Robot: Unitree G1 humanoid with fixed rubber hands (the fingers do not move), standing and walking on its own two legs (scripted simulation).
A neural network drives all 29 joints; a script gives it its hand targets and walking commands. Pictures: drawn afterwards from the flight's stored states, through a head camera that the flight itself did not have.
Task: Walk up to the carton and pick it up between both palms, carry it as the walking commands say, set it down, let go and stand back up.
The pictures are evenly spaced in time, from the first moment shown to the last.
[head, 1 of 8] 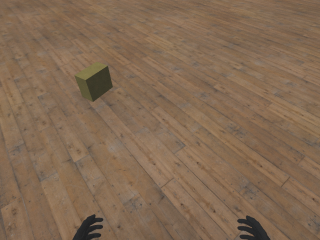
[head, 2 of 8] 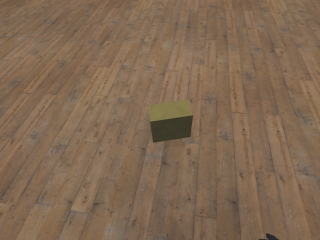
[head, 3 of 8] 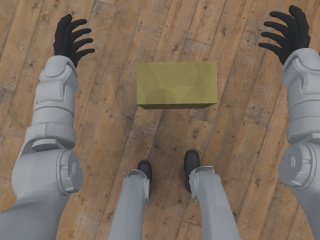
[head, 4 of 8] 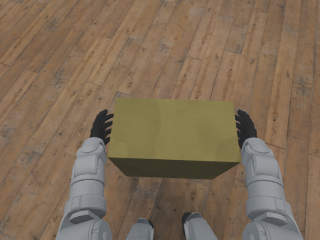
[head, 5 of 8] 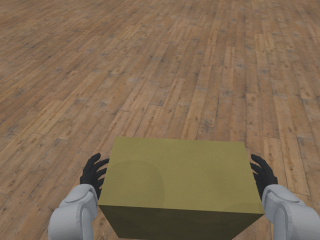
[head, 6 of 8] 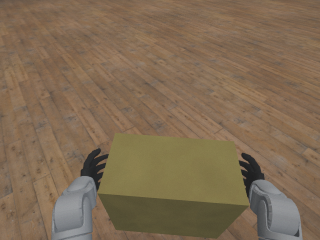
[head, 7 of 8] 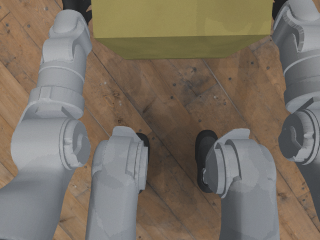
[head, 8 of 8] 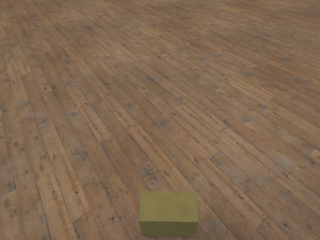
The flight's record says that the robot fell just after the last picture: no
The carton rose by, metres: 0.67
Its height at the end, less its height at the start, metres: +0.00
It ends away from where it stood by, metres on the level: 1.18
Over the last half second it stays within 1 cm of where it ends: yes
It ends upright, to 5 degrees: yes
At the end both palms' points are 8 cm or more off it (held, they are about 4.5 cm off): yes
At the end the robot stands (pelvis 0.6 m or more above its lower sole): yes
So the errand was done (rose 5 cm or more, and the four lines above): yes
